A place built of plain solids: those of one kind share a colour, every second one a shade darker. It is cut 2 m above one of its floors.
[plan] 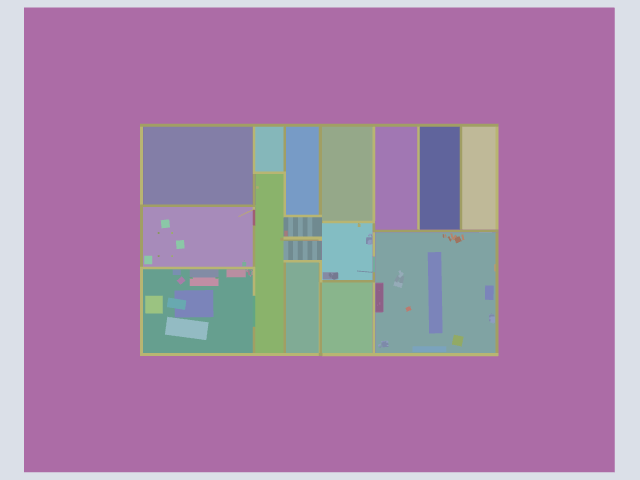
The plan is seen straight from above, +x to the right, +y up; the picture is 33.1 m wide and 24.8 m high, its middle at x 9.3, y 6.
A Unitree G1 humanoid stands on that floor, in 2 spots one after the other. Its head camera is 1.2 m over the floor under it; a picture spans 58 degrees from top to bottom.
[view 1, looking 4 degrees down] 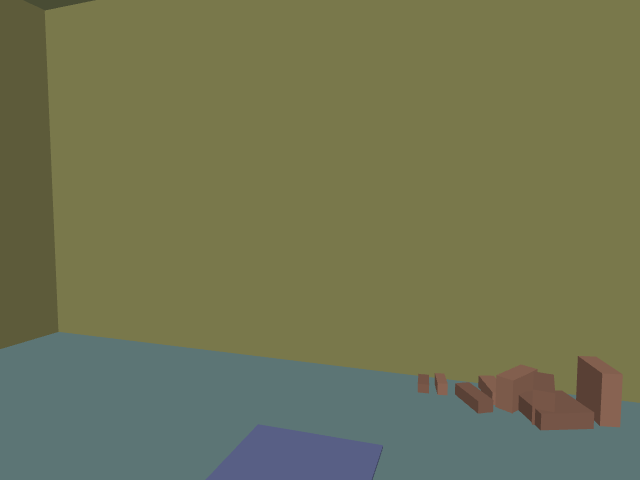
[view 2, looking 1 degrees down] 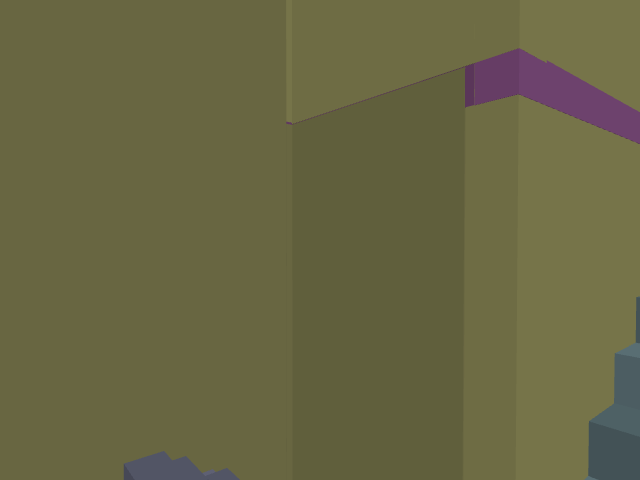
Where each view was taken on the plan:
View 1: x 15.95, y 3.28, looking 109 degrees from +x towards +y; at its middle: wall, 3.32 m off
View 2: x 10.53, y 5.53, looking -129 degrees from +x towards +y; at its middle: wall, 1.79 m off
